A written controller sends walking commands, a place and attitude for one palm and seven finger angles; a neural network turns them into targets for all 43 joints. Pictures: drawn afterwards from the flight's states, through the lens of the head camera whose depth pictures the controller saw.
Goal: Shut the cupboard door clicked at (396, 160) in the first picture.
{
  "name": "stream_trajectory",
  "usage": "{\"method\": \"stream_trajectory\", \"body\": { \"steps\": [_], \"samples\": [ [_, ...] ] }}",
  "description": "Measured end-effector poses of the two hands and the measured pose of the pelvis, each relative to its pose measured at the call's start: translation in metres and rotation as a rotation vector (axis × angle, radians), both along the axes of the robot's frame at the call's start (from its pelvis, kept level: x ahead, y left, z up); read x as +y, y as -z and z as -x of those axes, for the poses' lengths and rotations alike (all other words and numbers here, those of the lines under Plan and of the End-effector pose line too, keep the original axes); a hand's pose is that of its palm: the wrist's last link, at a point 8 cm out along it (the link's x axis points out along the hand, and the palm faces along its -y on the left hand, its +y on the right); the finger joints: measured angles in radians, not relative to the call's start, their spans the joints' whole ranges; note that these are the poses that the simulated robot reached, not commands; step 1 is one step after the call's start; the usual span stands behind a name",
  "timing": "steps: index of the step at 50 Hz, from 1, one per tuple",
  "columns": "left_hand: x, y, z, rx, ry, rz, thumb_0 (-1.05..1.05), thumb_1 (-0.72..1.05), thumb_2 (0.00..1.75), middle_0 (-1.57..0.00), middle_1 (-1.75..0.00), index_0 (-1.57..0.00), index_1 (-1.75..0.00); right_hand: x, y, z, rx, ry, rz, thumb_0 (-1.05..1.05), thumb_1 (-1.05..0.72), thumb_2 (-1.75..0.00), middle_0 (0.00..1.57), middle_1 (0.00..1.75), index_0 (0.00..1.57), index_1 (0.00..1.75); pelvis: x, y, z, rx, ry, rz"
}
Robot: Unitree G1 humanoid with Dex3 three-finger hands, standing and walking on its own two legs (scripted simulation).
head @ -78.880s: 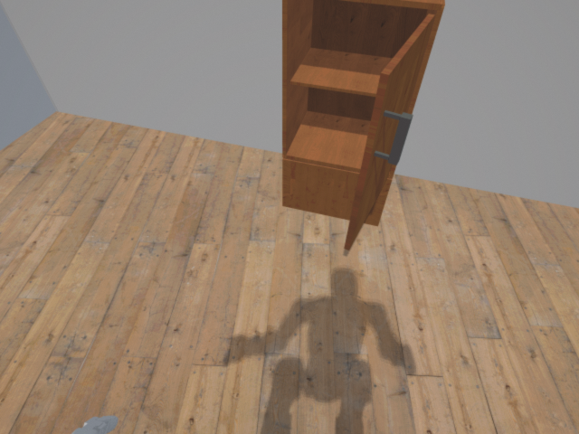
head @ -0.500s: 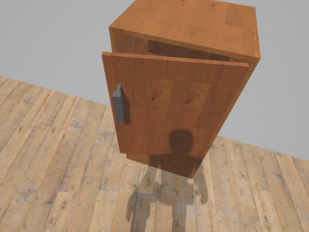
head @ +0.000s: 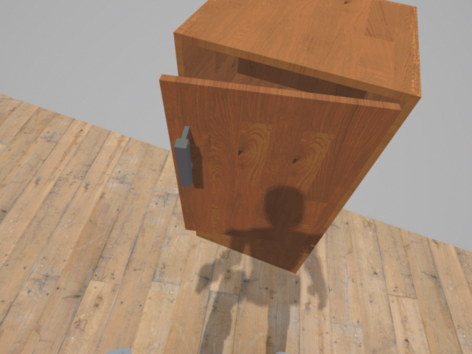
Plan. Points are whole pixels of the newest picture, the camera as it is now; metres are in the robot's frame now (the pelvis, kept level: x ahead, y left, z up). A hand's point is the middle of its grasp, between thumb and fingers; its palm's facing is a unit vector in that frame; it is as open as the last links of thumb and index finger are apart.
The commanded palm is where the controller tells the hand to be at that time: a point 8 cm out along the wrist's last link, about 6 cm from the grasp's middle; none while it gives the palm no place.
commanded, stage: come to a stop and stand still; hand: left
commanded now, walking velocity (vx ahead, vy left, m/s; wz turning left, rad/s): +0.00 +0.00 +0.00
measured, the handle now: (186, 157) +0.49 +0.14 -0.01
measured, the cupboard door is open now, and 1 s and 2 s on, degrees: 14 14 14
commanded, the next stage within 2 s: look again from close up in 0.82 s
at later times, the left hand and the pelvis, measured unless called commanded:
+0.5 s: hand out of the picture -0.02 +0.17 -0.16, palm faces -0.02 -0.98 -0.20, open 7.3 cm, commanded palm none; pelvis -0.05 +0.00 +0.01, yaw -2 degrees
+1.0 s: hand out of the picture -0.08 +0.15 -0.17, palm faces -0.02 -0.99 -0.14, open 7.3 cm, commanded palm none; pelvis -0.06 +0.00 +0.01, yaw -1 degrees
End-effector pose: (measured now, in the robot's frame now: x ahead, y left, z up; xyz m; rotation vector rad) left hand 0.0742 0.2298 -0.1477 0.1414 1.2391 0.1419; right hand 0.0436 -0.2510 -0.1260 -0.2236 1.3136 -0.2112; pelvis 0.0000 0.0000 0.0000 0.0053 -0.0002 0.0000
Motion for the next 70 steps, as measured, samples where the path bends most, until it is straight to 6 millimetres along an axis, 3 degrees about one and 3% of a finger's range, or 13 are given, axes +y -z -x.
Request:
{"method": "stream_trajectory", "body": {
  "steps": [7,11,16,22,35,42,48,55,62,70],
  "samples": [
    [0.021,-0.003,0.032,0.08,-0.012,-0.004,0.0,0.91,0.9,-0.2,-0.3,-0.2,-0.3,0.025,-0.011,0.007,-0.035,-0.017,0.0,0.01,-0.91,-0.9,0.2,0.3,0.2,0.3,0.012,-0.009,0.008,-0.01,0.027,0.016],
    [0.025,-0.009,0.05,0.106,-0.007,-0.022,0.0,0.91,0.9,-0.2,-0.3,-0.2,-0.3,0.035,-0.006,0.013,-0.048,-0.015,-0.034,0.01,-0.91,-0.9,0.2,0.3,0.2,0.3,0.013,-0.01,0.017,-0.006,0.034,0.011],
    [0.019,-0.013,0.07,0.113,0.007,-0.054,0.0,0.91,0.9,-0.2,-0.3,-0.2,-0.3,0.033,0.008,0.03,-0.049,0.016,-0.081,0.01,-0.92,-0.9,0.2,0.3,0.2,0.3,0.008,-0.006,0.029,-0.005,0.048,-0.01],
    [0.001,-0.021,0.093,0.118,0.03,-0.041,0.0,0.91,0.9,-0.2,-0.3,-0.2,-0.3,0.024,0.009,0.062,-0.028,0.046,-0.099,0.0,-0.93,-0.9,0.2,0.3,0.2,0.3,0.002,-0.012,0.042,-0.03,0.042,-0.002],
    [-0.034,-0.006,0.14,0.179,0.019,0.049,0.01,0.92,0.9,-0.2,-0.3,-0.2,-0.3,0.017,0.001,0.154,0.16,0.09,-0.079,0.01,-0.91,-0.9,0.2,0.3,0.2,0.3,-0.012,-0.013,0.063,-0.041,0.034,0.008],
    [-0.041,-0.004,0.159,0.239,0.002,0.076,0.0,0.91,0.9,-0.2,-0.3,-0.2,-0.3,0.03,-0.001,0.178,0.226,0.112,-0.092,0.01,-0.91,-0.9,0.2,0.3,0.2,0.3,-0.01,-0.013,0.064,-0.029,0.032,0.011],
    [-0.036,-0.005,0.158,0.234,0.02,0.07,0.0,0.91,0.9,-0.2,-0.3,-0.2,-0.3,0.043,0.003,0.166,0.194,0.096,-0.12,0.01,-0.91,-0.9,0.2,0.3,0.2,0.3,-0.006,-0.011,0.062,-0.022,0.02,0.013],
    [-0.007,-0.007,0.13,0.1,0.009,-0.009,0.0,0.91,0.9,-0.2,-0.3,-0.2,-0.3,0.042,0.017,0.111,0.023,0.048,-0.102,0.02,-0.92,-0.9,0.2,0.3,0.2,0.3,0.005,-0.003,0.058,-0.024,0.007,0.026],
    [0.014,-0.01,0.105,-0.006,0.024,-0.039,0.0,0.91,0.9,-0.2,-0.3,-0.2,-0.3,0.035,0.01,0.073,-0.118,0.021,-0.068,0.02,-0.94,-0.9,0.2,0.3,0.2,0.3,0.016,0.0,0.059,-0.045,0.025,0.021],
    [0.024,-0.009,0.113,-0.009,0.04,-0.024,0.0,0.91,0.9,-0.2,-0.3,-0.2,-0.3,0.044,-0.002,0.065,-0.155,-0.012,-0.06,0.01,-0.92,-0.9,0.2,0.3,0.2,0.3,0.025,-0.003,0.072,-0.05,0.03,0.024]
  ]
}}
